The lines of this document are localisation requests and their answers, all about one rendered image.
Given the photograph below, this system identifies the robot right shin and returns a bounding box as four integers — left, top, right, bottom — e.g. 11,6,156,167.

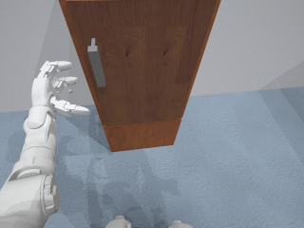
172,220,181,225

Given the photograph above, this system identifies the left robot thigh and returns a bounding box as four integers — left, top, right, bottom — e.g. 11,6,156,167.
105,218,132,228

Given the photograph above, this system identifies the robot left upper arm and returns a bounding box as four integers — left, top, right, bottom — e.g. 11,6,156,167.
0,174,61,228

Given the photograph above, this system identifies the left robot hand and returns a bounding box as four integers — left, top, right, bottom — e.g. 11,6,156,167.
31,61,90,117

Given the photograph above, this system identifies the cupboard door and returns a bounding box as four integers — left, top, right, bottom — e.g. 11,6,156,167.
66,0,218,126

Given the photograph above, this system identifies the handle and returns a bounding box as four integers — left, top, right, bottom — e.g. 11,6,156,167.
87,38,105,87

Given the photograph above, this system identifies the robot left forearm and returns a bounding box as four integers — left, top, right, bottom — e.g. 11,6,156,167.
0,105,57,196

